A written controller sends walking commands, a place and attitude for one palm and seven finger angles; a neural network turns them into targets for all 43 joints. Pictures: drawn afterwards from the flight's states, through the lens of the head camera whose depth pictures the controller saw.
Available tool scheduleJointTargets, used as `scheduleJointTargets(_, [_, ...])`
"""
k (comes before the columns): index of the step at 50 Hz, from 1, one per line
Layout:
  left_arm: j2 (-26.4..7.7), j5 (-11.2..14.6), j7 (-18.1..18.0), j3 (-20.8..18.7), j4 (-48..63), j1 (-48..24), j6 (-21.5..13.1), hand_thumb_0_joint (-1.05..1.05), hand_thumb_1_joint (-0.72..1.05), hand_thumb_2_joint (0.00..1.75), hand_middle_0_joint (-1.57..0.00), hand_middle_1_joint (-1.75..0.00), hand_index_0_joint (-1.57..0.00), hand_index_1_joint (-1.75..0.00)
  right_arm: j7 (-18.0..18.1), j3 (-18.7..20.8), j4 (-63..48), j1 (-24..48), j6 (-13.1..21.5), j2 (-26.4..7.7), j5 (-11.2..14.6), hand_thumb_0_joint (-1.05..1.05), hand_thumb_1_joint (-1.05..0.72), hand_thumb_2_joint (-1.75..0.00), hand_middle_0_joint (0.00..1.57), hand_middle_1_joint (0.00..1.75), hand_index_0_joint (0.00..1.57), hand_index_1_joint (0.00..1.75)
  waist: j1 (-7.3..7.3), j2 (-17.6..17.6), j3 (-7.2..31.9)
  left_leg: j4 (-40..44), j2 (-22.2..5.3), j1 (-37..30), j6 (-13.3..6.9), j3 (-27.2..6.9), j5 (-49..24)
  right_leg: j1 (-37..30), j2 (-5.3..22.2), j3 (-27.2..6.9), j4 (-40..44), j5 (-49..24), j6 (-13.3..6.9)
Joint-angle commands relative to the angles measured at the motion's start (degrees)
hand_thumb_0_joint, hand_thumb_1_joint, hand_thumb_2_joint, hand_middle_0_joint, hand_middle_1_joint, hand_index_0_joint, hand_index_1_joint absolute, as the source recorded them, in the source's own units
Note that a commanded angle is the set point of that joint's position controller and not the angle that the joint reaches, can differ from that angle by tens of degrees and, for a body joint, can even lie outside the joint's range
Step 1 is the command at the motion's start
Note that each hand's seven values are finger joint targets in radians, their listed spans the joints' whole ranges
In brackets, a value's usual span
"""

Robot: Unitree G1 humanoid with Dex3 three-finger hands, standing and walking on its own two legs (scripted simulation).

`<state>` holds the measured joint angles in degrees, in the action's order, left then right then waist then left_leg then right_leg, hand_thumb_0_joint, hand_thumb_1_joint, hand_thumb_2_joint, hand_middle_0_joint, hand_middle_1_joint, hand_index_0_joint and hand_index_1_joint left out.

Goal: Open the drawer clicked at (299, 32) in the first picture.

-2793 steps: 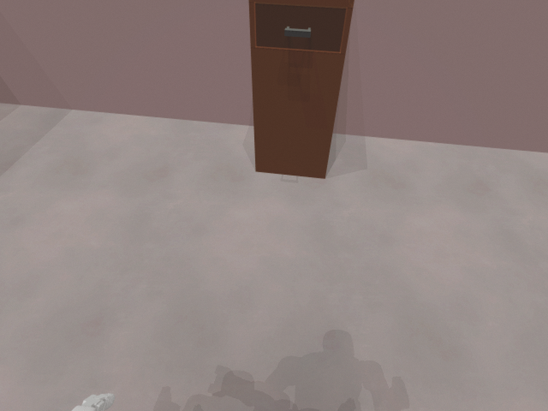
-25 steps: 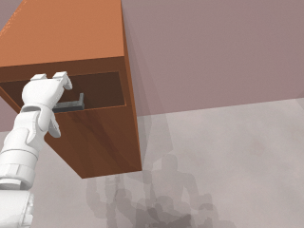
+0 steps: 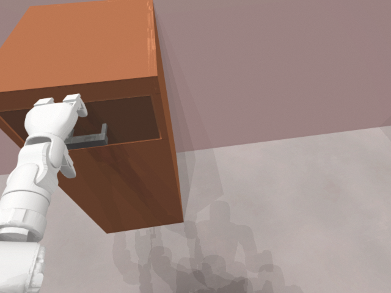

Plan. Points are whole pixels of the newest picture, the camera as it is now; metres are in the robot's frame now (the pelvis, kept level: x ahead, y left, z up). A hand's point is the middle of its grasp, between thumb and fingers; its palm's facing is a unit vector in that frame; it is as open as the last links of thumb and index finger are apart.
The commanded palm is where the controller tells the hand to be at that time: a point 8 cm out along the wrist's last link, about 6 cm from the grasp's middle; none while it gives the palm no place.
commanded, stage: re-aim the fingers above the handle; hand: left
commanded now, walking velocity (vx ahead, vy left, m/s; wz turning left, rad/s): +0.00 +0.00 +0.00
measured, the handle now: (86, 135) +0.47 +0.29 +0.02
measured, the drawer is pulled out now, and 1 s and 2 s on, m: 0.00 0.00 0.00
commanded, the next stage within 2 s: lower the fingers behind the handle in 0.90 s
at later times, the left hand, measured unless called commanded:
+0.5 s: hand (62, 142) +0.40 +0.30 +0.08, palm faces -0.10 -0.02 -0.99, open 13.9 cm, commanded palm +0.39 +0.29 +0.14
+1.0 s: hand (64, 140) +0.41 +0.30 +0.08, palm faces -0.09 -0.04 -1.00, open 13.7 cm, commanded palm +0.39 +0.30 +0.14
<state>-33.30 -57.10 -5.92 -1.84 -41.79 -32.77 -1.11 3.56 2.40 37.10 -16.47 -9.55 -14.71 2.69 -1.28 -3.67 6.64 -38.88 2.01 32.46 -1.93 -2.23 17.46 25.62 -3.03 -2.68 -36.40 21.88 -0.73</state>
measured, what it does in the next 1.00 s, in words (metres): stands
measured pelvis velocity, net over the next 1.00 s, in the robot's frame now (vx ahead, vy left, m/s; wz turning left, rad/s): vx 0.00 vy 0.00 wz -0.01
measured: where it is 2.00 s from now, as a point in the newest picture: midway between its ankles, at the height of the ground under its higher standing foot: outside the picture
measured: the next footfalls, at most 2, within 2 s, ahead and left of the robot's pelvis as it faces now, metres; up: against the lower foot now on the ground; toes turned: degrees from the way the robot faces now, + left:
none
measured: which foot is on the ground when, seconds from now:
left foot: down 0.00-1.00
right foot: down 0.00-1.00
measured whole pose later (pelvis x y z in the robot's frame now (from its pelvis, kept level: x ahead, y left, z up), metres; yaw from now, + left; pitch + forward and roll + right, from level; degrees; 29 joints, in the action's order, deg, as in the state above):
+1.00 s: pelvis +0.00 +0.00 +0.00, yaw -1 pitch +11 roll -1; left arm -34.0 -56.5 -3.4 -2.4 -46.0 -32.9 1.1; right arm 4.2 1.0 37.0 -15.9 -10.9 -14.4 3.3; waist -2.1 -3.7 7.1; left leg -37.6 1.6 31.0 -1.8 -1.5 17.1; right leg 24.6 -3.3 -3.4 -35.5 21.4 -0.8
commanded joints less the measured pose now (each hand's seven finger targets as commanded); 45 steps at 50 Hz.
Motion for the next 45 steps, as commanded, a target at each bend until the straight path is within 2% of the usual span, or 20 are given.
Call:
scheduleJointTargets(1, [-11.53, 1.44, -0.66, -0.69, 12.54, -21.62, 0.18, 0.0, -0.5, 0.3, -0.3, -1.2, -0.3, -1.2, 0.71, 3.28, -6.06, -0.01, 1.59, -8.8, -0.02, 0.0, -0.9, -0.9, 0.2, 0.3, 0.2, 0.3, -1.52, 1.68, 16.99, 2.41, -0.34, -16.89, -1.41, 1.41, -20.61, -2.15, -0.65, 3.58, 4.32, -20.32, -1.45])
scheduleJointTargets(2, [-10.05, 1.96, -0.15, 0.76, 14.43, -23.93, -0.36, 0.0, -0.5, 0.3, -0.3, -1.2, -0.3, -1.2, 0.81, 3.31, -5.84, -0.21, 1.72, -8.74, -0.22, 0.0, -0.9, -0.9, 0.2, 0.3, 0.2, 0.3, -2.21, 1.28, 17.25, 2.4, -0.4, -17.92, -1.54, 1.32, -21.31, -2.05, -0.54, 3.47, 4.66, -20.58, -1.47])
scheduleJointTargets(7, [-12.27, 1.9, -0.81, -0.54, 17.28, -29.3, -3.06, 0.0, -0.5, 0.3, -0.3, -1.2, -0.3, -1.2, 1.62, 3.27, -4.45, -0.93, 2.01, -8.38, -0.5, 0.0, -0.9, -0.9, 0.2, 0.3, 0.2, 0.3, -2.5, -0.75, 17.83, 2.16, -0.15, -19.77, -1.46, 0.31, -20.36, -0.01, -0.65, 3.53, 4.47, -17.86, -1.73])
scheduleJointTargets(10, [-15.71, 0.75, -3.27, -4.08, 15.83, -29.85, -3.45, 0.0, -0.5, 0.3, -0.3, -1.2, -0.3, -1.2, 1.57, 2.97, -4.11, -0.41, 2.2, -8.02, -0.5, 0.0, -0.9, -0.9, 0.2, 0.3, 0.2, 0.3, -0.66, -3.7, 18.76, 2.12, 0.11, -19.36, -0.92, 0.22, -20.18, 0.69, -0.85, 3.62, 3.47, -17.2, -2.07])
scheduleJointTargets(12, [-21.1, 0.37, -4.78, -9.42, 13.07, -27.67, -2.47, 0.0, -0.5, 0.3, -0.3, -1.2, -0.3, -1.2, 1.49, 2.83, -3.7, -0.44, 2.11, -8.4, -0.94, 0.0, -0.9, -0.9, 0.2, 0.3, 0.2, 0.3, 1.13, -3.21, 20.26, 1.97, 0.2, -16.65, -0.69, 0.63, -21.59, -2.8, -0.79, 3.45, 2.71, -19.54, -2.47])
scheduleJointTargets(17, [-19.68, 0.43, -4.53, -9.33, 6.81, -16.62, 3.09, 0.0, -0.5, 0.3, -0.3, -1.2, -0.3, -1.2, 0.62, 2.38, -5.46, 1.35, 1.38, -8.31, -0.77, 0.0, -0.9, -0.9, 0.2, 0.3, 0.2, 0.3, 3.19, 1.23, 20.78, 2.82, 0.33, -12.29, -0.45, 2.59, -23.37, -9.72, -0.5, 3.12, 2.92, -26.21, -1.98])
scheduleJointTargets(19, [-16.92, 0.49, -2.19, -5.5, 4.84, -15.46, 4.77, 0.0, -0.5, 0.3, -0.3, -1.2, -0.3, -1.2, 0.55, 2.2, -5.93, 1.6, 1.01, -8.97, -0.29, 0.0, -0.9, -0.9, 0.2, 0.3, 0.2, 0.3, 1.73, 3.94, 17.34, 3.06, 0.21, -11.05, -0.8, 3.43, -21.24, -9.19, -0.11, 3.04, 3.74, -27.42, -1.24])
scheduleJointTargets(22, [-15.78, 1.64, 1.62, -3.83, 7.17, -15.49, 3.88, 0.0, -0.5, 0.3, -0.3, -1.2, -0.3, -1.2, 0.98, 2.42, -6.95, 1.61, 0.77, -9.72, 0.08, 0.0, -0.9, -0.9, 0.2, 0.3, 0.2, 0.3, 0.33, 7.73, 16.51, 3.59, 0.38, -11.27, -1.57, 3.65, -19.12, -10.25, 0.28, 2.44, 5.23, -27.68, -0.57])
scheduleJointTargets(25, [-14.89, 2.43, 4.05, -2.19, 12.37, -21.5, -0.75, 0.0, -0.5, 0.3, -0.3, -1.2, -0.3, -1.2, 1.92, 2.71, -6.7, 0.91, 1.02, -9.31, 0.13, 0.0, -0.9, -0.9, 0.2, 0.3, 0.2, 0.3, -1.5, 5.46, 15.84, 2.8, 0.81, -13.62, -2.2, 3.07, -18.99, -7.45, 0.38, 2.09, 5.26, -28.05, -0.36])
scheduleJointTargets(27, [-13.05, 2.75, 4.06, -0.27, 18.01, -26.87, -4.65, 0.0, -0.5, 0.3, -0.3, -1.2, -0.3, -1.2, 2.32, 3.05, -6.26, 0.58, 1.49, -8.57, -0.36, 0.0, -0.9, -0.9, 0.2, 0.3, 0.2, 0.3, -2.8, 1.48, 16.31, 1.88, 0.84, -16.57, -2.33, 2.29, -19.77, -4.48, 0.16, 1.91, 5.18, -25.47, -0.71])
scheduleJointTargets(29, [-15.32, 2.31, 2.2, -2.7, 20.25, -29.25, -7.63, 0.0, -0.5, 0.3, -0.3, -1.2, -0.3, -1.2, 2.58, 3.52, -5.04, -0.58, 2.08, -8.3, -0.65, 0.0, -0.9, -0.9, 0.2, 0.3, 0.2, 0.3, -2.53, -3.33, 17.83, 0.99, 0.66, -19.22, -1.99, 1.46, -20.41, -1.15, -0.25, 2.21, 4.2, -22.19, -1.25])
scheduleJointTargets(32, [-15.91, 1.9, -1.58, -4.4, 20.33, -31.27, -8.78, 0.0, -0.5, 0.3, -0.3, -1.2, -0.3, -1.2, 2.31, 3.68, -3.79, -1.58, 2.51, -7.95, -0.87, 0.0, -0.9, -0.9, 0.2, 0.3, 0.2, 0.3, -2.34, -5.34, 19.55, -0.15, 0.28, -20.3, -1.24, 0.27, -22.41, 2.25, -0.74, 3.23, 2.74, -19.1, -1.93])
scheduleJointTargets(34, [-19.91, 1.21, -4.56, -8.94, 15.18, -29.26, -7.15, 0.0, -0.5, 0.3, -0.3, -1.2, -0.3, -1.2, 1.98, 3.69, -3.24, -1.63, 2.59, -8.15, -0.69, 0.0, -0.9, -0.9, 0.2, 0.3, 0.2, 0.3, -0.82, -3.92, 19.24, -0.08, 0.23, -17.13, -0.78, 0.32, -20.23, 1.96, -0.93, 3.63, 1.89, -17.8, -2.14])
scheduleJointTargets(36, [-20.79, 0.82, -6.55, -10.0, 10.58, -27.38, -3.83, 0.0, -0.5, 0.3, -0.3, -1.2, -0.3, -1.2, 1.64, 3.05, -3.19, -1.08, 2.32, -7.92, -0.74, 0.0, -0.9, -0.9, 0.2, 0.3, 0.2, 0.3, 0.51, -2.69, 19.55, 0.46, 0.48, -13.83, -0.5, 0.92, -19.86, -0.5, -0.85, 3.86, 1.4, -19.07, -2.17])
scheduleJointTargets(38, [-23.6, -0.01, -7.22, -11.6, 7.85, -24.58, -0.38, 0.0, -0.5, 0.3, -0.3, -1.2, -0.3, -1.2, 1.26, 2.56, -3.49, -0.2, 1.7, -8.14, -0.78, 0.0, -0.9, -0.9, 0.2, 0.3, 0.2, 0.3, 2.32, -2.03, 22.97, 1.05, 0.6, -12.36, -0.19, 1.78, -21.41, -4.8, -0.63, 3.41, 1.15, -22.41, -1.87])
scheduleJointTargets(39, [-20.97, 0.23, -6.88, -9.41, 5.8, -22.14, 1.73, 0.0, -0.5, 0.3, -0.3, -1.2, -0.3, -1.2, 0.96, 2.57, -3.97, -0.1, 1.59, -8.1, -0.95, 0.0, -0.9, -0.9, 0.2, 0.3, 0.2, 0.3, 2.52, -2.17, 22.64, 1.0, 0.59, -12.14, -0.18, 2.5, -22.28, -5.97, -0.65, 3.59, 1.16, -24.0, -1.99])
scheduleJointTargets(40, [-21.54, -0.1, -6.16, -9.4, 4.68, -20.77, 3.28, 0.0, -0.5, 0.3, -0.3, -1.2, -0.3, -1.2, 0.74, 2.27, -4.2, 0.24, 1.27, -8.31, -0.76, 0.0, -0.9, -0.9, 0.2, 0.3, 0.2, 0.3, 2.93, -0.48, 22.52, 1.6, 0.45, -11.42, -0.15, 2.57, -22.28, -7.28, -0.53, 3.47, 1.65, -25.02, -1.74])
scheduleJointTargets(41, [-19.41, 0.02, -4.83, -7.43, 3.33, -18.15, 4.59, 0.0, -0.5, 0.3, -0.3, -1.2, -0.3, -1.2, 0.54, 2.37, -4.78, 0.43, 1.03, -8.65, -0.59, 0.0, -0.9, -0.9, 0.2, 0.3, 0.2, 0.3, 2.31, 0.83, 20.77, 1.77, 0.22, -10.95, -0.24, 3.0, -22.41, -7.54, -0.51, 3.58, 2.03, -25.8, -1.66])
scheduleJointTargets(42, [-20.33, 0.6, -3.64, -8.66, 4.05, -17.12, 4.85, 0.0, -0.5, 0.3, -0.3, -1.2, -0.3, -1.2, 0.34, 2.29, -5.1, 0.43, 0.54, -8.93, -0.52, 0.0, -0.9, -0.9, 0.2, 0.3, 0.2, 0.3, 2.74, 3.46, 21.77, 2.16, 0.17, -10.58, -0.41, 2.98, -23.4, -9.98, -0.45, 3.32, 2.52, -27.65, -1.62])
scheduleJointTargets(45, [-21.77, 0.79, -1.34, -8.75, 3.35, -16.17, 5.24, 0.0, -0.5, 0.3, -0.3, -1.2, -0.3, -1.2, 1.04, 1.8, -5.99, 1.69, -0.34, -9.12, -0.04, 0.0, -0.9, -0.9, 0.2, 0.3, 0.2, 0.3, 2.48, 7.54, 17.04, 3.99, 0.46, -8.49, -0.94, 3.57, -17.93, -10.79, 0.04, 2.66, 4.52, -25.44, -0.63])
